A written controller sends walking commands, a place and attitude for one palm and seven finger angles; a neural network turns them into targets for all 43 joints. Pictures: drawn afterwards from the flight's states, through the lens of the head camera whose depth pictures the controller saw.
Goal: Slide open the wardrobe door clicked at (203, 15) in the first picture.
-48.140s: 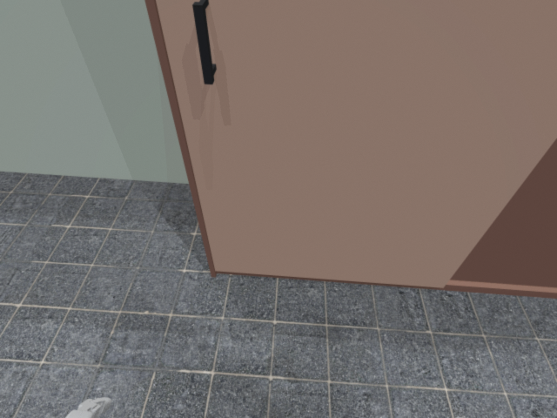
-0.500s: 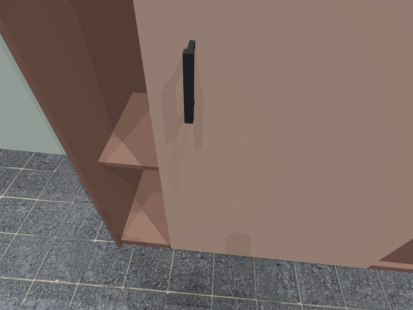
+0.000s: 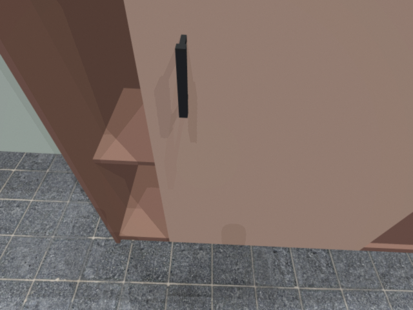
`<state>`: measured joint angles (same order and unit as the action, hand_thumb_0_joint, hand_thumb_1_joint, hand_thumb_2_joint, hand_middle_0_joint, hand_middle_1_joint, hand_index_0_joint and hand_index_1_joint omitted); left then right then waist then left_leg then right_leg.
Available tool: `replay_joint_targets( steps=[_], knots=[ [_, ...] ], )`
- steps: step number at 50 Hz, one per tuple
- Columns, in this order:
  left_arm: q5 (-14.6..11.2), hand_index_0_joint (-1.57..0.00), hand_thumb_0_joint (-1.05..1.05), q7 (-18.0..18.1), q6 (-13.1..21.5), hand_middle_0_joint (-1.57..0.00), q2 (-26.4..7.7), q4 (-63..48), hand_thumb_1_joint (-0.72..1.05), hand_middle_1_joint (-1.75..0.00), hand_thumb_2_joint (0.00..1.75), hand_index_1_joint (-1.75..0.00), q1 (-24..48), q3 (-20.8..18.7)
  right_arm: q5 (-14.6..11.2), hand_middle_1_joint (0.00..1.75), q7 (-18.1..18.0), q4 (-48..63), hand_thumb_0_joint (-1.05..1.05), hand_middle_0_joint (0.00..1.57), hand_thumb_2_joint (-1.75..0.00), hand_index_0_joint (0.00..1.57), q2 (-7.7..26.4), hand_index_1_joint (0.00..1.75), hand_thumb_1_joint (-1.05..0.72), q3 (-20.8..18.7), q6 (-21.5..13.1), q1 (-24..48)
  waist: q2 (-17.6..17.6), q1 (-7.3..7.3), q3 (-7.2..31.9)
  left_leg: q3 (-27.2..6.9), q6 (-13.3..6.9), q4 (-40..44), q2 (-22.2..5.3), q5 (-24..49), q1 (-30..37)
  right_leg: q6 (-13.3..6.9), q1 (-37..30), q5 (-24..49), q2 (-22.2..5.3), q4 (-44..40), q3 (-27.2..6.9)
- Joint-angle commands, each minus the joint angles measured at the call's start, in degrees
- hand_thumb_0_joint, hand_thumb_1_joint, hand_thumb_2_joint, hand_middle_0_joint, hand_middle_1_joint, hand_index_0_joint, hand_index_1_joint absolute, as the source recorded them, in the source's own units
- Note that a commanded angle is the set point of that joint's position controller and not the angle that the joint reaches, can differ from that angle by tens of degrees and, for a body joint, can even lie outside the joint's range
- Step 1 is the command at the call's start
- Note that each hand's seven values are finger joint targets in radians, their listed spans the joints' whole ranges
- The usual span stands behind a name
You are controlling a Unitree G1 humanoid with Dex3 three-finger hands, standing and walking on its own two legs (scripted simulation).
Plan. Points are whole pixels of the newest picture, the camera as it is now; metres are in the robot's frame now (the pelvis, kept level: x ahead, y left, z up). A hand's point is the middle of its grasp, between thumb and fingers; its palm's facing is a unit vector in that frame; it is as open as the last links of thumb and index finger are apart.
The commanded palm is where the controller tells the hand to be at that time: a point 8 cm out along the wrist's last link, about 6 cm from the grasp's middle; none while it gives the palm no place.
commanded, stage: look again from close up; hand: left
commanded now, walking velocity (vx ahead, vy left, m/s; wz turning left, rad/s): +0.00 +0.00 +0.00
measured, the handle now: (183, 78) +0.49 +0.08 +0.20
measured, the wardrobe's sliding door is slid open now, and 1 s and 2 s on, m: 0.25 0.25 0.25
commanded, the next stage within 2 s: raise the hand with hooked fingers in 1.14 s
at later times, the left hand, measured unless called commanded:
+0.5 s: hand out of the picture -0.03 +0.12 -0.18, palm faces +0.02 -0.99 -0.15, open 7.4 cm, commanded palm none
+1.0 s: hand out of the picture -0.01 +0.11 -0.18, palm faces +0.03 -0.99 -0.16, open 7.4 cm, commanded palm none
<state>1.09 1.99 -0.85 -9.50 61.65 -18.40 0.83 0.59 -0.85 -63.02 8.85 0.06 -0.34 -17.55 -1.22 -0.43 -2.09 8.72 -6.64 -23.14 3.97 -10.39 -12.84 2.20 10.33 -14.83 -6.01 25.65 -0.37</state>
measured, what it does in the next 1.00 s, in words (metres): stands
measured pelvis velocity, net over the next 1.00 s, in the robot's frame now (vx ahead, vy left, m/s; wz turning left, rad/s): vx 0.00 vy -0.05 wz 0.01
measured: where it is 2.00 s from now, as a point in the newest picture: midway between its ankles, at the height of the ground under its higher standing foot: outside the picture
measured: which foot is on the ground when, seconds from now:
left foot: down 0.00-1.00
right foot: down 0.00-1.00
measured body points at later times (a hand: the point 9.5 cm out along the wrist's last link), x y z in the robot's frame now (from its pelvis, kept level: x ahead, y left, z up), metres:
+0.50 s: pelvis +0.00 -0.03 +0.00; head +0.00 -0.03 +0.45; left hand -0.03 +0.17 -0.16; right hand +0.00 -0.26 -0.16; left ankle +0.03 +0.04 -0.74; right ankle -0.01 -0.18 -0.74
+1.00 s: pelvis +0.00 -0.05 +0.00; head +0.01 -0.04 +0.45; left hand -0.01 +0.16 -0.16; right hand +0.00 -0.27 -0.16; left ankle +0.03 +0.04 -0.74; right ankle -0.01 -0.18 -0.74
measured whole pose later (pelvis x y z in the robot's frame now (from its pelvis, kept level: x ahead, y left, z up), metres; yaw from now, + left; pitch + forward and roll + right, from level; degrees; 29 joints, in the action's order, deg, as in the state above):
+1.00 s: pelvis +0.00 -0.05 +0.00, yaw +1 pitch -1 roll +0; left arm 0.9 2.1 0.8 -7.8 63.0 -18.2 0.9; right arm 0.4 -1.2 -65.4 7.7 0.0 -0.9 -15.9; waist -1.1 -0.1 -1.8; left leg 6.4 -2.6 -23.9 0.3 -10.4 -12.6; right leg 1.4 9.0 -14.6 -2.4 24.7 1.7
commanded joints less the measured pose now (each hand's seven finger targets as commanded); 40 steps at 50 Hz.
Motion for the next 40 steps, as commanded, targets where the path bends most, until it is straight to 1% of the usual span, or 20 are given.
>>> replay_joint_targets(
  steps=[1,2,3,4,5,7,9,12,13,14,18,22,23,27,29,32,33,37,38,40],
  knots=[
    [-0.1,-0.20,0.00,0.5,1.2,-0.20,-4.0,-0.7,0.90,-0.30,0.90,-0.30,-4.6,-0.5,-0.1,0.30,-0.3,1.6,0.00,0.20,-0.90,0.20,7.1,0.30,-0.90,-1.2,-1.1,-1.4,0.9,0.52,-1.2,-13.2,4.3,9.1,-11.0,-7.1,0.7,-3.1,3.0,1.6,-0.3,-2.8,-1.1],
    [-0.1,-0.20,0.00,0.5,1.3,-0.20,-3.9,-0.5,0.90,-0.30,0.90,-0.30,-4.8,-0.5,-0.1,0.30,-0.3,1.4,0.00,0.20,-0.90,0.20,6.9,0.30,-0.90,-1.3,-1.1,-1.5,1.3,0.53,-1.4,-13.2,4.3,9.3,-11.1,-7.8,0.7,-3.0,3.2,1.6,-0.2,-2.8,-1.0],
    [0.0,-0.20,0.00,0.5,1.3,-0.20,-3.8,-0.3,0.90,-0.30,0.90,-0.30,-5.0,-0.4,-0.2,0.30,-0.3,1.2,0.00,0.20,-0.90,0.20,6.7,0.30,-0.90,-1.2,-0.9,-1.1,0.8,0.76,-2.7,-12.8,4.0,9.0,-10.9,-8.5,-0.4,-3.0,3.1,1.5,-0.3,-3.6,-1.1],
    [0.0,-0.20,0.00,0.5,1.3,-0.20,-3.6,-0.2,0.90,-0.30,0.90,-0.30,-5.2,-0.4,-0.2,0.30,-0.3,1.2,0.00,0.20,-0.90,0.20,6.5,0.30,-0.90,-1.2,-0.9,-1.1,0.2,0.56,-2.9,-12.6,4.1,8.8,-10.7,-8.5,-0.5,-3.0,3.5,1.4,-0.4,-3.7,-1.2],
    [0.0,-0.20,0.00,0.6,1.4,-0.20,-3.4,0.0,0.90,-0.30,0.90,-0.30,-5.4,-0.4,-0.2,0.30,-0.3,1.1,0.00,0.20,-0.90,0.20,6.4,0.30,-0.90,-1.3,-0.9,-1.2,0.7,0.47,-2.6,-12.6,4.1,8.8,-10.6,-8.6,0.0,-3.0,3.9,1.2,-0.3,-3.7,-1.4],
    [0.0,-0.20,0.00,0.6,1.5,-0.20,-3.2,0.2,0.90,-0.30,0.90,-0.30,-5.6,-0.3,-0.2,0.30,-0.2,0.8,0.00,0.20,-0.90,0.20,6.2,0.30,-0.90,-1.4,-0.9,-1.4,0.7,0.41,-2.3,-12.4,4.1,8.6,-10.6,-8.5,0.3,-2.9,3.9,1.3,-0.2,-3.7,-1.3],
    [0.0,-0.20,0.00,0.6,1.5,-0.20,-3.0,0.4,0.90,-0.30,0.90,-0.30,-5.9,-0.4,-0.2,0.30,-0.3,0.8,0.00,0.20,-0.90,0.20,6.0,0.30,-0.90,-1.3,-0.9,-1.0,1.5,0.49,-2.6,-12.1,4.1,8.3,-10.4,-8.1,0.2,-2.9,3.9,1.8,-0.2,-4.0,-1.4],
    [0.0,-0.20,0.00,0.6,1.6,-0.20,-2.6,0.6,0.90,-0.30,0.90,-0.30,-5.9,-0.4,-0.2,0.30,-0.3,0.6,0.00,0.20,-0.90,0.20,5.7,0.30,-0.90,-1.4,-1.0,-1.3,0.5,0.27,-2.7,-11.8,4.2,8.0,-10.5,-7.6,0.5,-2.8,4.5,1.7,-0.1,-4.1,-1.4],
    [0.1,-0.20,0.00,0.6,1.7,-0.20,-2.8,0.6,0.90,-0.30,0.90,-0.30,-6.0,-0.3,-0.3,0.30,-0.4,0.6,0.00,0.20,-0.90,0.20,5.6,0.30,-0.90,-1.3,-1.0,-1.2,0.5,0.44,-2.5,-11.6,4.1,7.6,-10.4,-6.6,0.6,-2.9,4.0,2.3,-0.1,-4.3,-1.6],
    [0.1,-0.20,0.00,0.7,1.6,-0.20,-2.7,0.7,0.90,-0.30,0.90,-0.30,-5.8,-0.3,-0.3,0.30,-0.4,0.5,0.00,0.20,-0.90,0.20,5.5,0.30,-0.90,-1.3,-1.0,-1.2,0.9,0.32,-3.2,-11.7,4.2,7.8,-10.3,-7.1,0.2,-2.9,4.4,1.7,-0.2,-4.4,-1.5],
    [0.1,-0.20,0.00,0.6,1.9,-0.20,-2.7,0.8,0.90,-0.30,0.90,-0.30,-6.2,-0.4,-0.3,0.30,-0.3,0.4,0.00,0.20,-0.90,0.20,5.2,0.30,-0.90,-1.3,-1.0,-0.9,-0.1,0.50,-3.0,-11.2,4.1,6.8,-10.0,-6.0,0.5,-3.0,4.4,1.9,-0.3,-5.2,-1.9],
    [-0.1,-0.20,0.00,0.6,2.1,-0.20,-2.7,0.7,0.90,-0.30,0.90,-0.30,-5.8,-0.3,-0.3,0.30,-0.3,0.3,0.00,0.20,-0.90,0.20,5.2,0.30,-0.90,-1.2,-1.0,-1.0,0.0,0.17,-2.2,-10.7,4.4,6.1,-9.9,-4.5,1.6,-3.1,4.9,1.7,-0.4,-5.4,-2.4],
    [-0.1,-0.20,0.00,0.6,2.1,-0.20,-2.8,0.7,0.90,-0.30,0.90,-0.30,-5.9,-0.4,-0.3,0.30,-0.4,0.3,0.00,0.20,-0.90,0.20,5.1,0.30,-0.90,-1.2,-1.0,-0.9,-0.2,0.39,-2.3,-10.4,4.3,5.7,-10.0,-3.8,1.6,-3.1,4.5,2.2,-0.4,-5.7,-2.2],
    [-0.2,-0.20,0.00,0.6,2.1,-0.20,-2.9,0.6,0.90,-0.30,0.90,-0.30,-5.6,-0.4,-0.2,0.30,-0.3,0.0,0.00,0.20,-0.90,0.20,5.0,0.30,-0.90,-1.0,-0.9,-0.8,0.0,0.29,-3.2,-10.5,4.7,6.0,-9.9,-5.2,1.0,-3.3,5.4,0.3,-0.3,-6.0,-2.6],
    [-0.1,-0.20,0.00,0.6,2.2,-0.20,-3.1,0.5,0.90,-0.30,0.90,-0.30,-5.5,-0.4,-0.3,0.30,-0.3,-0.1,0.00,0.20,-0.90,0.20,4.9,0.30,-0.90,-1.1,-0.9,-0.7,-0.1,0.40,-3.3,-10.2,4.7,5.5,-9.7,-4.3,0.7,-3.3,5.0,0.9,-0.4,-6.2,-2.7],
    [-0.2,-0.20,0.00,0.5,2.2,-0.20,-3.1,0.5,0.90,-0.30,0.90,-0.30,-5.4,-0.5,-0.2,0.30,-0.3,-0.2,0.00,0.20,-0.90,0.20,4.8,0.30,-0.90,-1.0,-1.0,-1.0,-0.2,0.34,-2.2,-10.3,4.8,5.4,-9.8,-3.5,1.3,-3.4,4.7,1.2,-0.4,-6.0,-2.8],
    [-0.1,-0.20,0.00,0.6,2.2,-0.20,-3.1,0.4,0.90,-0.30,0.90,-0.30,-5.2,-0.5,-0.2,0.30,-0.3,-0.3,0.00,0.20,-0.90,0.20,4.7,0.30,-0.90,-1.0,-0.9,-1.1,-0.1,0.52,-2.7,-10.1,4.7,5.2,-9.9,-3.2,0.9,-3.4,4.3,1.4,-0.2,-6.2,-2.8],
    [-0.3,-0.20,0.00,0.5,2.3,-0.20,-3.3,0.2,0.90,-0.30,0.90,-0.30,-5.1,-0.6,-0.2,0.30,-0.3,-0.4,0.00,0.20,-0.90,0.20,4.7,0.30,-0.90,-0.9,-1.1,-1.2,-0.1,0.50,-1.8,-10.1,4.9,4.9,-9.8,-2.0,1.3,-3.5,4.0,2.0,-0.4,-5.9,-2.7],
    [-0.2,-0.20,0.00,0.6,2.4,-0.20,-3.4,0.2,0.90,-0.30,0.90,-0.30,-5.2,-0.6,-0.2,0.30,-0.4,-0.4,0.00,0.20,-0.90,0.20,4.5,0.30,-0.90,-0.9,-1.1,-1.1,-0.7,0.69,-1.7,-9.9,4.7,4.6,-9.9,-0.6,1.5,-3.5,3.4,3.3,-0.4,-6.0,-2.6],
    [-0.3,-0.20,0.00,0.6,2.4,-0.20,-3.3,0.1,0.90,-0.30,0.90,-0.30,-5.1,-0.6,-0.2,0.30,-0.4,-0.6,0.00,0.20,-0.90,0.20,4.5,0.30,-0.90,-0.8,-1.2,-1.1,-0.2,0.60,-1.2,-9.9,4.8,4.4,-9.8,0.3,1.5,-3.5,3.0,3.8,-0.6,-5.9,-2.7]
  ],
)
